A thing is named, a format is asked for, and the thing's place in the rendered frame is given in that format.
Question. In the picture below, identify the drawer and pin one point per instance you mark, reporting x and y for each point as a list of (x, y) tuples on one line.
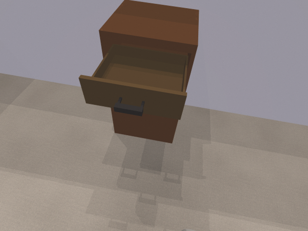
[(136, 75)]

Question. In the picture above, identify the handle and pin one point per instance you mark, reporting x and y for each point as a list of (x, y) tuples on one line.
[(128, 109)]

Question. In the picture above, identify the cabinet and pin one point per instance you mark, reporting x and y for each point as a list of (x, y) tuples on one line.
[(154, 27)]

